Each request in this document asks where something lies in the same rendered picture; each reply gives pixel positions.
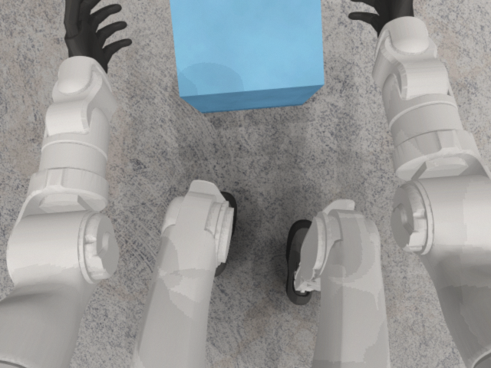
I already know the carton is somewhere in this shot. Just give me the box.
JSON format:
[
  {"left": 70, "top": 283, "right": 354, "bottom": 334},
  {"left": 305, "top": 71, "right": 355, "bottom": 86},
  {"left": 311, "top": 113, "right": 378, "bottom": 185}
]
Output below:
[{"left": 170, "top": 0, "right": 325, "bottom": 113}]

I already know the robot right hand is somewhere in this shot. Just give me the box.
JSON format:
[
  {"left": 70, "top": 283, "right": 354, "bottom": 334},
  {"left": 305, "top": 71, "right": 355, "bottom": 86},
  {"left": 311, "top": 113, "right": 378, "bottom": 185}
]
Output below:
[{"left": 348, "top": 0, "right": 414, "bottom": 38}]

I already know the robot right forearm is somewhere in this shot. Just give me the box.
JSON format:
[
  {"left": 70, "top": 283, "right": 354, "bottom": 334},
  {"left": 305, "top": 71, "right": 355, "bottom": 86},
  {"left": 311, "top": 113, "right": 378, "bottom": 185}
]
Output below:
[{"left": 372, "top": 16, "right": 491, "bottom": 181}]

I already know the robot left thigh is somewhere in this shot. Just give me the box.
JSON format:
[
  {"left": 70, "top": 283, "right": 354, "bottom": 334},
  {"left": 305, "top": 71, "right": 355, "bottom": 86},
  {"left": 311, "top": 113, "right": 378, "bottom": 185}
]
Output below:
[{"left": 130, "top": 191, "right": 234, "bottom": 368}]

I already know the robot left hand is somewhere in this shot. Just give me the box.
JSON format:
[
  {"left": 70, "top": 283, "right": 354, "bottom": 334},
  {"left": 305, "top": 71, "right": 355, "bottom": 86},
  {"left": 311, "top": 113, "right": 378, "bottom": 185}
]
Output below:
[{"left": 64, "top": 0, "right": 132, "bottom": 74}]

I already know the left robot upper arm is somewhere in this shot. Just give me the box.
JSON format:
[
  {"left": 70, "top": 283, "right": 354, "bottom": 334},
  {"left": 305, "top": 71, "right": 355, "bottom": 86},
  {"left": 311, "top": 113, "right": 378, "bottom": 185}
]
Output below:
[{"left": 0, "top": 209, "right": 120, "bottom": 368}]

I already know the left robot shin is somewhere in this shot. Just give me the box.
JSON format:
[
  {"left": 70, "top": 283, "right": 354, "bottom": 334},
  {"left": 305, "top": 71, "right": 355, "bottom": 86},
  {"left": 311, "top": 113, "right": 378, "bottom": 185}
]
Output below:
[{"left": 160, "top": 180, "right": 225, "bottom": 266}]

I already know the robot left forearm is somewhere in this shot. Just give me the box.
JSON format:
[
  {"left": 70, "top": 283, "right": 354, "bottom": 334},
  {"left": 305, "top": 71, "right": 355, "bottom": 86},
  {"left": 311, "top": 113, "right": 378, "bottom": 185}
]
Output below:
[{"left": 6, "top": 56, "right": 117, "bottom": 282}]

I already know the right robot upper arm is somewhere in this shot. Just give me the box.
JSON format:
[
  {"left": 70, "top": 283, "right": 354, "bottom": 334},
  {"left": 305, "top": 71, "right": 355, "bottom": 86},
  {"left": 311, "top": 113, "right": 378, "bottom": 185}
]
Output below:
[{"left": 390, "top": 174, "right": 491, "bottom": 368}]

